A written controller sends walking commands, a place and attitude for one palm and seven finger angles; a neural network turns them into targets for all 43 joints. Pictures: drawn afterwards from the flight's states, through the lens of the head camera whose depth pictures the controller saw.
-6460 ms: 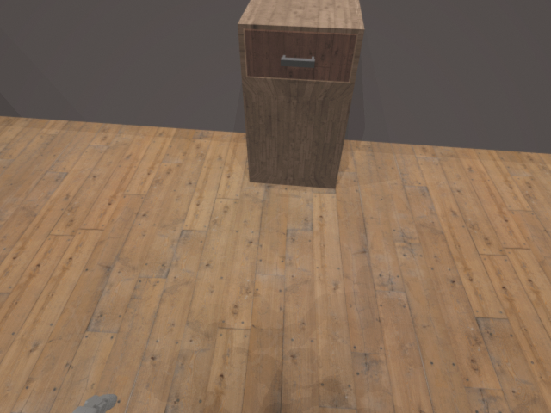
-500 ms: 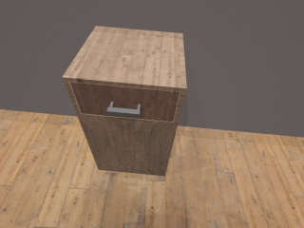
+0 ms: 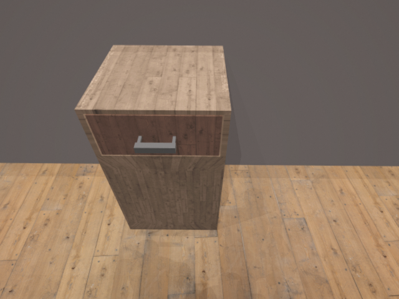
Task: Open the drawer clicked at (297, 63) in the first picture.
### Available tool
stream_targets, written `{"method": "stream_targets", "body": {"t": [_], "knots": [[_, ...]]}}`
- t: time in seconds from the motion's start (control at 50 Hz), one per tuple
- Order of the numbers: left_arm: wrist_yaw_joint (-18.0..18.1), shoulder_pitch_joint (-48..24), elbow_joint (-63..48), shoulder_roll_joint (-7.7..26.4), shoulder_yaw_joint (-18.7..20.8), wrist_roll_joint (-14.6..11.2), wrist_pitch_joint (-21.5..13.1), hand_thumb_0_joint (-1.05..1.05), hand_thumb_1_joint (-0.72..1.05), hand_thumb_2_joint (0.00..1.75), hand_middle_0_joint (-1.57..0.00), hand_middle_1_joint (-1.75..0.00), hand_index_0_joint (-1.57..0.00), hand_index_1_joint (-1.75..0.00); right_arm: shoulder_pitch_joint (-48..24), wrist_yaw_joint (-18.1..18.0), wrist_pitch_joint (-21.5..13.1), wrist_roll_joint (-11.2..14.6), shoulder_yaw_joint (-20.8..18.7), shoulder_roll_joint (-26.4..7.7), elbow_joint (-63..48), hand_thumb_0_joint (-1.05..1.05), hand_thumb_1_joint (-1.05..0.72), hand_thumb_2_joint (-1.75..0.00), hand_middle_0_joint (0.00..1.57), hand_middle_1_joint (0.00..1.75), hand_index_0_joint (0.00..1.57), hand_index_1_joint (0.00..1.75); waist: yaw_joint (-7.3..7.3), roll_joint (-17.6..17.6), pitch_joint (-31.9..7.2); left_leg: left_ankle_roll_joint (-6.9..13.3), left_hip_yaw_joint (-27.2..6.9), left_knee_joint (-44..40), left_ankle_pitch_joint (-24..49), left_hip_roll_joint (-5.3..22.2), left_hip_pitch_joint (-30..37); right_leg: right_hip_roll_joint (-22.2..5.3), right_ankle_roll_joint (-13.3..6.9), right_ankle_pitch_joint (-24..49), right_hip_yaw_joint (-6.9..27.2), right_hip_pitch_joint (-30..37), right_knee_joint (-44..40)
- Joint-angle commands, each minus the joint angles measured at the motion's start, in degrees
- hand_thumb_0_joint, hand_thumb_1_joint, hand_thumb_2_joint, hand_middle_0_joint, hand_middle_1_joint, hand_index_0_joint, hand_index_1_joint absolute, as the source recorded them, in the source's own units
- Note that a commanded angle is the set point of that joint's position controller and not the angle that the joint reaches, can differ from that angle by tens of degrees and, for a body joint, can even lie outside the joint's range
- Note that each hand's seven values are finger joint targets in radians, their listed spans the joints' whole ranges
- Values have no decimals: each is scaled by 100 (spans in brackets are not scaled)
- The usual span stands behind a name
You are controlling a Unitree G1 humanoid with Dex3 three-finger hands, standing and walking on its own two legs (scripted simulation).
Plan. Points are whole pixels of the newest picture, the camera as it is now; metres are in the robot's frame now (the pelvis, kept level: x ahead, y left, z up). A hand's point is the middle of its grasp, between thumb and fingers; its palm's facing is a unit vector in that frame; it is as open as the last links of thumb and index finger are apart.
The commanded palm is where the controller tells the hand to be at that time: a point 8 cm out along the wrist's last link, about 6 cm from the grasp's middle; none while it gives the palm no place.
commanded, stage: look again from close up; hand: left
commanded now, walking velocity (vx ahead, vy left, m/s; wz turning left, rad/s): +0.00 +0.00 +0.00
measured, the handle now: (156, 143) +0.58 +0.17 -0.08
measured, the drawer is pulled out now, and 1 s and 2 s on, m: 0.00 0.00 0.00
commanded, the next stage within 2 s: shuffle to correct the standing spot in 0.28 s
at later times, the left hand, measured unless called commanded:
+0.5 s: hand out of the picture -0.04 +0.14 -0.17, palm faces +0.05 -0.99 -0.16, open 7.3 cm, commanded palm none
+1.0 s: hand out of the picture +0.00 +0.11 -0.18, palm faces +0.11 -0.99 -0.11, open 7.3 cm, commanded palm none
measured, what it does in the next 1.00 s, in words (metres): steps on the spot: left foot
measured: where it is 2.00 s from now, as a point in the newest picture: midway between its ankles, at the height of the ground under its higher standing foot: outside the picture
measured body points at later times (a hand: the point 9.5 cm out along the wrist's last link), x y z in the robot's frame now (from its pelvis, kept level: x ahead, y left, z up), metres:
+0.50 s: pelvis -0.02 -0.01 +0.00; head -0.03 -0.01 +0.45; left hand -0.04 +0.20 -0.16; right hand -0.04 -0.23 -0.16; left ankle +0.00 +0.10 -0.73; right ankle +0.03 -0.13 -0.73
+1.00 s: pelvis +0.06 -0.03 -0.01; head +0.06 -0.02 +0.44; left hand -0.01 +0.16 -0.17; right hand +0.09 -0.26 -0.15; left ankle +0.09 +0.06 -0.74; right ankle +0.04 -0.13 -0.73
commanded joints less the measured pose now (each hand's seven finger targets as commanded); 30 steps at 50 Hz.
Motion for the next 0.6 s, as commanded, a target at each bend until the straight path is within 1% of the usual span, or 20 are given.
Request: {"method": "stream_targets", "body": {"t": [0.0,0.02,0.04,0.08,0.1,0.16,0.2,0.24,0.28,0.3,0.36,0.38,0.42,0.44,0.46,0.5,0.52,0.54,0.56,0.58], "knots": [[1,270,-349,547,118,-6,-30,0,90,90,-20,-30,-20,-30,221,-24,-49,-36,-93,-571,-385,0,-90,-90,20,30,20,30,79,-115,552,82,-659,-1004,-567,510,-972,-354,-263,-605,501,-66,-571],[-4,287,-361,573,123,2,-23,0,90,90,-20,-30,-20,-30,274,-19,-40,-41,-91,-590,-380,0,-90,-90,20,30,20,30,66,-138,645,90,-694,-1057,-681,518,-1016,-332,-262,-669,480,-143,-563],[-4,323,-369,525,128,2,-23,0,90,90,-20,-30,-20,-30,325,-20,-48,-48,-96,-578,-373,0,-90,-90,20,30,20,30,75,-47,644,98,-711,-1118,-737,529,-1052,-323,-258,-596,469,-118,-538],[-5,409,-398,494,138,7,-21,0,90,90,-20,-30,-20,-30,352,-18,-46,-47,-100,-574,-371,0,-90,-90,20,30,20,30,98,-143,712,110,-739,-1191,-906,510,-1160,-316,-245,-636,480,-113,-557],[-5,461,-402,477,146,5,-24,0,90,90,-20,-30,-20,-30,377,-20,-48,-47,-101,-574,-373,0,-90,-90,20,30,20,30,106,-196,693,114,-734,-1187,-917,499,-1145,-315,-240,-665,501,-131,-574],[-7,521,-440,445,166,8,-32,0,90,90,-20,-30,-20,-30,436,-20,-58,-51,-106,-545,-347,0,-90,-90,20,30,20,30,102,-172,570,123,-718,-1202,-889,494,-1069,-326,-228,-642,497,-109,-594],[-12,564,-448,431,177,4,-40,0,90,90,-20,-30,-20,-30,451,-23,-58,-49,-105,-521,-336,0,-90,-90,20,30,20,30,113,-250,511,129,-688,-1157,-870,468,-1022,-348,-224,-729,548,-126,-662],[-14,574,-448,436,186,10,-48,0,90,90,-20,-30,-20,-30,473,-21,-59,-47,-105,-497,-311,0,-90,-90,20,30,20,30,103,-188,457,123,-667,-1121,-828,448,-980,-361,-219,-770,568,-130,-704],[-18,597,-446,414,193,8,-51,0,90,90,-20,-30,-20,-30,470,-22,-46,-47,-108,-467,-287,0,-90,-90,20,30,20,30,92,-256,514,114,-625,-1055,-783,416,-927,-379,-228,-918,632,-264,-790],[-18,609,-439,411,199,7,-59,0,90,90,-20,-30,-20,-30,508,-25,-42,-50,-109,-445,-261,0,-90,-90,20,30,20,30,73,-279,456,105,-587,-1013,-732,409,-868,-388,-237,-978,657,-285,-826],[-20,624,-422,376,210,9,-55,0,90,90,-20,-30,-20,-30,542,-27,-38,-53,-109,-415,-224,0,-90,-90,20,30,20,30,70,-153,502,100,-594,-1037,-784,424,-875,-378,-234,-1016,643,-362,-842],[-30,676,-397,366,219,23,-52,0,90,90,-20,-30,-20,-30,587,-29,-34,-70,-110,-424,-202,0,-90,-90,20,30,20,30,74,-208,464,114,-609,-1065,-1110,432,-887,-337,-239,-1319,621,-342,-822],[-48,738,-403,367,256,57,-16,0,90,90,-20,-30,-20,-30,592,-31,-3,-101,-153,-496,-197,0,-90,-90,20,30,20,30,93,-102,472,164,-689,-1149,-1782,496,-1004,-240,-245,-1850,534,-409,-692],[-61,763,-402,351,269,74,3,0,90,90,-20,-30,-20,-30,567,-31,14,-116,-170,-533,-210,0,-90,-90,20,30,20,30,109,13,551,194,-743,-1232,-2107,542,-1151,-188,-244,-2022,481,-454,-617],[-77,830,-402,321,284,83,7,0,90,90,-20,-30,-20,-30,525,-29,23,-127,-193,-542,-232,0,-90,-90,20,30,20,30,135,19,553,226,-786,-1256,-2224,569,-1222,-140,-250,-2042,445,-445,-529],[-117,900,-387,220,302,77,-5,0,90,90,-20,-30,-20,-30,472,-36,2,-129,-218,-569,-240,0,-90,-90,20,30,20,30,134,163,615,295,-874,-1357,-2210,661,-1186,-42,-278,-1738,340,-482,-254],[-140,932,-376,193,307,81,-13,0,90,90,-20,-30,-20,-30,501,-38,-9,-117,-242,-588,-224,0,-90,-90,20,30,20,30,139,190,552,340,-951,-1419,-2277,757,-1127,8,-276,-1557,197,-459,-99],[-163,963,-377,113,313,84,-15,0,90,90,-20,-30,-20,-30,487,-49,-19,-116,-266,-616,-238,0,-90,-90,20,30,20,30,135,333,532,390,-1038,-1525,-2385,850,-1123,77,-269,-1379,92,-438,70],[-183,981,-385,63,318,92,-19,0,90,90,-20,-30,-20,-30,431,-58,-27,-116,-285,-645,-250,0,-90,-90,20,30,20,30,161,397,626,432,-1110,-1582,-2489,926,-1208,122,-269,-1230,18,-402,170],[-199,1053,-372,21,321,98,-29,0,90,90,-20,-30,-20,-30,388,-65,-41,-111,-301,-654,-265,0,-90,-90,20,30,20,30,180,415,593,458,-1118,-1583,-2501,964,-1227,137,-277,-1111,1,-322,210]]}}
